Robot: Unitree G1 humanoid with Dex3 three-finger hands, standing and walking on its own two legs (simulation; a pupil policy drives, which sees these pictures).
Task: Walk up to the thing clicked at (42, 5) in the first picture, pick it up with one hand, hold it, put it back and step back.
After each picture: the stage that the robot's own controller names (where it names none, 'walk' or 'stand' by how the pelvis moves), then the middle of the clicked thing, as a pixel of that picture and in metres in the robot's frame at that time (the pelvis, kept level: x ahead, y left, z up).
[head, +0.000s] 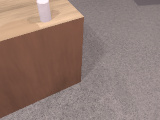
stand; (44, 10) +0.83 +0.22 +0.01
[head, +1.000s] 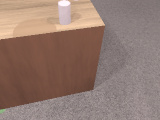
rise first; (64, 13) +0.79 +0.14 +0.02
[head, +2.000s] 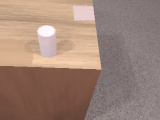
walk; (47, 42) +0.49 +0.16 +0.04
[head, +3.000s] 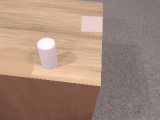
stand; (48, 54) +0.46 +0.16 +0.03
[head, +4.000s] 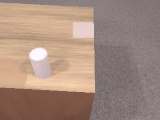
stand; (40, 64) +0.43 +0.17 +0.01
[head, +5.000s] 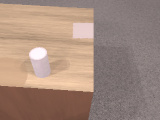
stand; (40, 63) +0.44 +0.18 +0.00
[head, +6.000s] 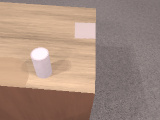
stand; (42, 63) +0.44 +0.17 +0.00
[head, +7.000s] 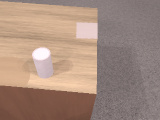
stand; (43, 63) +0.44 +0.16 +0.00
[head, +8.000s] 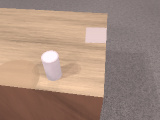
rise first; (52, 66) +0.43 +0.16 +0.01
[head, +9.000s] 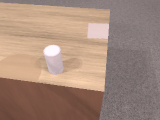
go down; (54, 60) +0.46 +0.16 +0.01
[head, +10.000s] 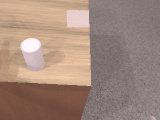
go down; (33, 55) +0.45 +0.15 +0.02
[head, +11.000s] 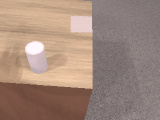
go down; (37, 58) +0.45 +0.16 +0.02
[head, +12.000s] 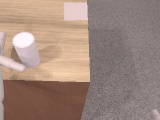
close in; (27, 51) +0.44 +0.17 +0.05
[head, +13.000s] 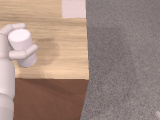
lift; (23, 48) +0.45 +0.17 +0.06
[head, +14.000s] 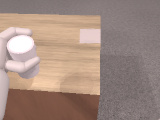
lift; (25, 58) +0.33 +0.17 +0.19
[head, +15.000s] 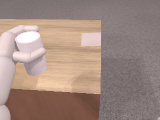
hold; (32, 54) +0.34 +0.16 +0.20
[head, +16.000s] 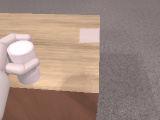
hold; (25, 63) +0.32 +0.18 +0.17
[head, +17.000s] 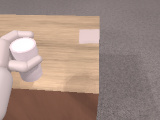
crouch; (27, 60) +0.33 +0.17 +0.18
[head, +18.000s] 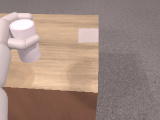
crouch; (26, 41) +0.39 +0.17 +0.20
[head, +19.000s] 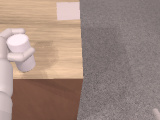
lower; (22, 53) +0.44 +0.17 +0.04
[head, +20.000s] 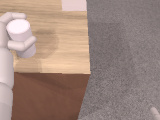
lower; (22, 39) +0.47 +0.17 +0.07
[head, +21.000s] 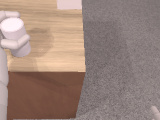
lower; (17, 38) +0.47 +0.18 +0.07
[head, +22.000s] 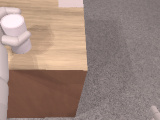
lower; (17, 35) +0.48 +0.18 +0.08
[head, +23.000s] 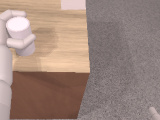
loosen; (22, 37) +0.47 +0.17 +0.07
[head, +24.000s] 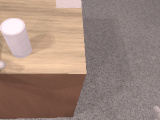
withdraw; (17, 39) +0.46 +0.17 +0.07
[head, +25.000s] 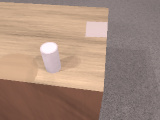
sink last; (51, 58) +0.45 +0.16 +0.04
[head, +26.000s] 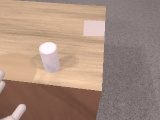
stand; (50, 58) +0.46 +0.16 +0.02
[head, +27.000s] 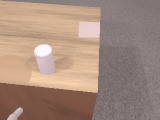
stand; (45, 60) +0.45 +0.17 +0.01
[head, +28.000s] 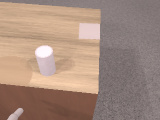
stand; (46, 61) +0.45 +0.16 +0.01
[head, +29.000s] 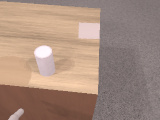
stand; (45, 61) +0.44 +0.17 +0.01
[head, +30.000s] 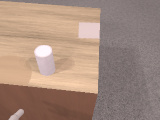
stand; (45, 60) +0.45 +0.17 +0.01
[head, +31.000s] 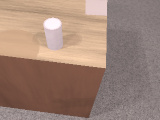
walk; (54, 34) +0.52 +0.12 +0.03
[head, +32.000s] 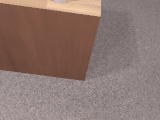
walk; out of the picture +0.81 +0.13 +0.03
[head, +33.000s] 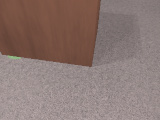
stand; out of the picture +1.14 +0.14 +0.03
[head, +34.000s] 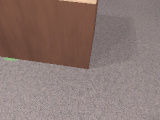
stand; out of the picture +1.13 +0.13 +0.01
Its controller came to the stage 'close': yes
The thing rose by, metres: 0.21
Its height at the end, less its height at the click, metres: +0.00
